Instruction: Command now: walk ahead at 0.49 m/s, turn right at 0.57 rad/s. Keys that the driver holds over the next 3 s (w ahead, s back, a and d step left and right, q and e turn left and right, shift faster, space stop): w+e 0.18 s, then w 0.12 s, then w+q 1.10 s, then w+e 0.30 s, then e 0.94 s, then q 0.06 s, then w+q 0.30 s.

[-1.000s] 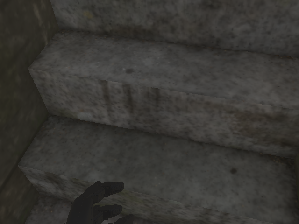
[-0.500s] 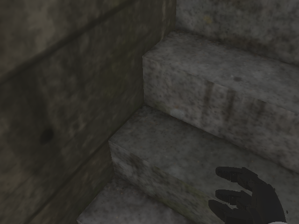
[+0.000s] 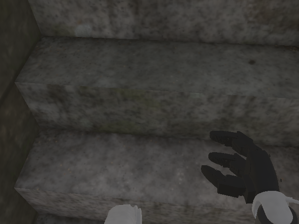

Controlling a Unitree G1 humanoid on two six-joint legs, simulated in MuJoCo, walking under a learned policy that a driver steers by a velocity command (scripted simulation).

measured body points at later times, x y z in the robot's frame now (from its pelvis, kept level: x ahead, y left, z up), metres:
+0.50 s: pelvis +0.03 +0.02 +0.02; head +0.03 +0.02 +0.47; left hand +0.29 +0.09 -0.04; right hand -0.13 -0.16 -0.12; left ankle -0.02 +0.16 -0.71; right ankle +0.06 -0.15 -0.36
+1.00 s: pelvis +0.15 -0.05 +0.21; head +0.13 -0.08 +0.66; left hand +0.20 +0.23 +0.11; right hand +0.26 -0.31 +0.09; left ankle +0.16 +0.11 -0.22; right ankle +0.15 -0.23 -0.49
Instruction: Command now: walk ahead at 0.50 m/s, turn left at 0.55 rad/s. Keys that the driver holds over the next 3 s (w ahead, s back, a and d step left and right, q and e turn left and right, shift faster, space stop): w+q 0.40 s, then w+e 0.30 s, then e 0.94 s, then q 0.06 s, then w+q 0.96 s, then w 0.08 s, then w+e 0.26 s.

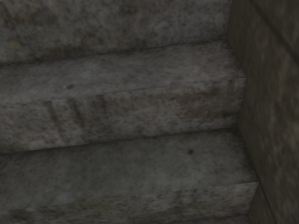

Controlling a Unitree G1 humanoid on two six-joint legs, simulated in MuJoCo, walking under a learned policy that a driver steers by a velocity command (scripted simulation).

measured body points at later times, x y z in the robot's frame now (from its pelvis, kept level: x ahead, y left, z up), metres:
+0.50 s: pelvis +0.13 +0.12 +0.04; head +0.12 +0.19 +0.48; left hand +0.32 +0.33 -0.06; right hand +0.11 -0.11 -0.07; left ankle +0.09 +0.16 -0.70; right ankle +0.17 -0.03 -0.28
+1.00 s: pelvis +0.26 +0.22 +0.23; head +0.28 +0.25 +0.68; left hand +0.23 +0.45 +0.07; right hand +0.54 +0.08 +0.19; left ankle +0.29 +0.38 -0.28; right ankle +0.32 +0.08 -0.48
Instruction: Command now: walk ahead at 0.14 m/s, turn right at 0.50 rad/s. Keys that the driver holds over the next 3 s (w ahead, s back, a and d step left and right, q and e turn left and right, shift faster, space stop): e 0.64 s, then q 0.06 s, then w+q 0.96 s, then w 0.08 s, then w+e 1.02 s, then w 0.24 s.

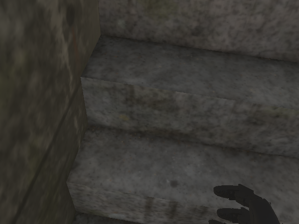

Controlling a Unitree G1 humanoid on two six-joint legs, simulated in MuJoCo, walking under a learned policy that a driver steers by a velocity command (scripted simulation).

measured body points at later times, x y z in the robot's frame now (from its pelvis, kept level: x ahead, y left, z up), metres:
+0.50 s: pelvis -0.03 +0.02 +0.04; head +0.00 +0.08 +0.48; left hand +0.23 +0.13 -0.08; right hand -0.11 -0.27 -0.03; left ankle +0.06 +0.18 -0.71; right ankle -0.06 -0.18 -0.54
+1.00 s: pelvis -0.07 -0.07 -0.05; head -0.11 -0.04 +0.40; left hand +0.23 -0.01 -0.09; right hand -0.22 -0.30 -0.18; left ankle -0.17 +0.08 -0.66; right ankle -0.05 -0.18 -0.71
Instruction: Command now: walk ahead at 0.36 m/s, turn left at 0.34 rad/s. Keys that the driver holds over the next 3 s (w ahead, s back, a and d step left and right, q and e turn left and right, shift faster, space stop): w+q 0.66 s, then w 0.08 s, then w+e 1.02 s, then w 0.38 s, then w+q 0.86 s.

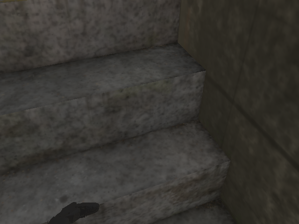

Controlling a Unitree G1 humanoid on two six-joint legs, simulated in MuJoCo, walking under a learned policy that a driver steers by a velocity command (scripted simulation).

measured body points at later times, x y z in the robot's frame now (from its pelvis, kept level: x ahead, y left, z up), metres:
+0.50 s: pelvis -0.03 -0.01 -0.01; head -0.03 +0.02 +0.44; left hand +0.04 +0.28 -0.12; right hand +0.21 -0.23 -0.09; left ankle -0.12 +0.11 -0.49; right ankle +0.01 -0.09 -0.67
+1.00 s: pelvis -0.05 +0.08 -0.14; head -0.03 +0.11 +0.31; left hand +0.17 +0.35 -0.15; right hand +0.04 -0.15 -0.27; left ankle -0.16 +0.16 -0.86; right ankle -0.01 -0.05 -0.48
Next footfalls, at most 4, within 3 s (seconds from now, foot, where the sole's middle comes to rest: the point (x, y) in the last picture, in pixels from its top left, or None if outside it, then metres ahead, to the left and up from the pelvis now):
0.12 left None -0.12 0.12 -0.91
0.94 left None -0.13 0.18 -0.91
1.32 right None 0.11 -0.04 -0.69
1.68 left None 0.23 0.29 -0.47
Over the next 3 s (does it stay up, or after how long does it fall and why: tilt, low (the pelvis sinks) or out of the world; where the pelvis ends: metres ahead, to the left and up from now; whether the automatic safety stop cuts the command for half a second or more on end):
stays up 0.55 0.06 0.50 its command is cut before an obstacle after 0.9 s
